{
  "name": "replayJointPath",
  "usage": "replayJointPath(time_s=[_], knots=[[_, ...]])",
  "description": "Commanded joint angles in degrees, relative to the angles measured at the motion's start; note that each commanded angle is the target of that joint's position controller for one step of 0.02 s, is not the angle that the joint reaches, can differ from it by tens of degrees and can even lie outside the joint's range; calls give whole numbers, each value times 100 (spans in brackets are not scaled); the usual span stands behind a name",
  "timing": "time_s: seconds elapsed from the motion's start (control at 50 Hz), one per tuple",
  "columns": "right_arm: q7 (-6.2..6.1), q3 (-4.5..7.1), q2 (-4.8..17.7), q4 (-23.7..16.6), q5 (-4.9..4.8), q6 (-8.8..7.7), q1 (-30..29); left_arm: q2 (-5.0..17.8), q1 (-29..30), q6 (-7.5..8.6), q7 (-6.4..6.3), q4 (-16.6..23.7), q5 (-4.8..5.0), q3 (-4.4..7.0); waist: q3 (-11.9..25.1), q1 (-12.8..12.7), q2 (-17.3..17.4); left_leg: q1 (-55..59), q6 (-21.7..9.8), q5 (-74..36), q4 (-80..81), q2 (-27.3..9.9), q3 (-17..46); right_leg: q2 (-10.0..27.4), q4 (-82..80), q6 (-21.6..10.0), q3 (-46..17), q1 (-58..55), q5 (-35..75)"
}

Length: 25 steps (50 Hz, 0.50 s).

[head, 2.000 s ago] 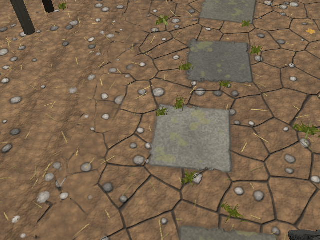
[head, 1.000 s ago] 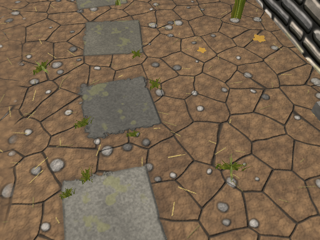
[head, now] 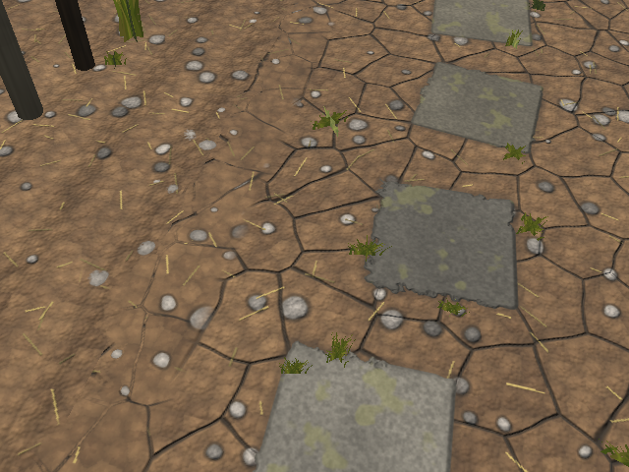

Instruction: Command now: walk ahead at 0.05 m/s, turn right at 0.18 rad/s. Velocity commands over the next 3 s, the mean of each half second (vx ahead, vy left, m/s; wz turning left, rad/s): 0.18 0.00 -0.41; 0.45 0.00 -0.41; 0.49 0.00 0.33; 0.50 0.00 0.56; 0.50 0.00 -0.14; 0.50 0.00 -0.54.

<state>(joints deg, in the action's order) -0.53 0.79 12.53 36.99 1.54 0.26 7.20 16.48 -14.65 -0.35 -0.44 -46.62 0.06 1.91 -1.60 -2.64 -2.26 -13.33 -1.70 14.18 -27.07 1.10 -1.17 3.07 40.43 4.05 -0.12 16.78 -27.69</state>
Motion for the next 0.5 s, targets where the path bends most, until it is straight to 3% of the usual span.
replayJointPath(time_s=[0.02, 0.1, 0.16, 0.22, 0.26, 0.28, 0.3, 0.32, 0.34, 0.36, 0.38, 0.4, 0.42, 0.44, 0.5], knots=[[-60, 377, 1150, -194, -25, -131, -26, 794, -113, -64, -70, 328, 74, 255, 341, 192, 1134, 572, -1085, -2879, 792, -1697, 1120, 69, 1131, 77, -179, 698, -171], [-119, 438, 1115, -92, -91, -52, -171, 576, 114, -198, -88, 500, 113, 280, 192, 244, 900, 534, -1241, -2767, 861, -1797, 727, 98, 1500, 90, -100, 1053, 1], [-127, 480, 1131, -39, -102, 3, -285, 462, 375, -227, -9, 723, 105, 246, 268, 315, 884, 669, -1240, -2778, 787, -1832, 491, 132, 900, 35, 56, 899, 305], [-78, 566, 1350, 67, -202, 7, -90, 519, 448, -217, 120, 877, 152, 253, 401, 403, 895, 701, -1136, -762, 1029, -1964, 547, 80, 320, -236, 292, 591, 438], [-18, 579, 1400, 117, -320, -54, -205, 548, 232, -177, 188, 835, 156, 285, 259, 192, 862, 363, -910, 643, 958, -1845, 423, -60, -461, -522, 496, 67, 769], [3, 560, 1312, 150, -347, -82, -258, 585, -124, -141, 187, 676, 144, 326, 259, 18, 755, 4, -748, 1081, 639, -1679, 203, -261, -882, -654, 671, -529, 978], [28, 490, 1053, 191, -288, -119, -210, 771, -673, -102, 141, 463, 168, 429, 341, -153, 410, -547, -503, 1322, -148, -1400, -155, -342, -1146, -853, 500, -1352, 881], [71, 357, 638, 31, -107, -178, -415, 1374, -1326, -40, 46, 388, 206, 613, 440, -333, -1122, -1780, 42, 1679, -2470, -761, -898, 889, -1858, -1401, -1458, -2233, 996], [76, 352, 664, -398, -156, -307, -929, 1792, -1338, 172, 135, 598, 74, 634, 370, -392, -1631, -3491, 231, 2433, -3698, 213, -49, 1834, -2856, -2536, -4338, -2453, -206], [130, 446, 1072, -346, -321, -426, -1018, 1310, -1064, 327, 173, 712, 35, 504, 142, -358, -741, -3840, 133, 2086, -4144, -210, 511, 1918, -3042, -2525, -4125, -2455, -406], [184, 490, 1212, -275, -369, -515, -893, 1051, -833, 412, 157, 745, 61, 421, -79, -171, -553, -3814, 4, 1410, -3978, -394, 565, 1701, -2998, -2285, -3567, -2268, -188], [175, 511, 1226, -125, -271, -562, -736, 940, -671, 435, 133, 800, 109, 383, -163, -52, -178, -3679, -3, 883, -3740, -529, 537, 1433, -2930, -2058, -3044, -2164, 216], [162, 529, 1241, -72, -156, -597, -707, 890, -554, 417, 88, 816, 139, 348, -212, 18, -134, -3515, 59, 439, -3339, -587, 510, 1240, -2937, -1905, -2621, -2077, 875], [175, 533, 1190, -26, -124, -611, -676, 872, -571, 401, 37, 855, 100, 320, -150, 56, -256, -3215, 136, 88, -3124, -570, 462, 1051, -2980, -1800, -2291, -1966, 1383], [191, 482, 969, -3, -139, -603, -742, 927, -797, 388, -67, 858, 76, 342, -68, 42, -179, -3016, 378, -675, -2413, -358, 300, 785, -2999, -1723, -1722, -1915, 2551]])
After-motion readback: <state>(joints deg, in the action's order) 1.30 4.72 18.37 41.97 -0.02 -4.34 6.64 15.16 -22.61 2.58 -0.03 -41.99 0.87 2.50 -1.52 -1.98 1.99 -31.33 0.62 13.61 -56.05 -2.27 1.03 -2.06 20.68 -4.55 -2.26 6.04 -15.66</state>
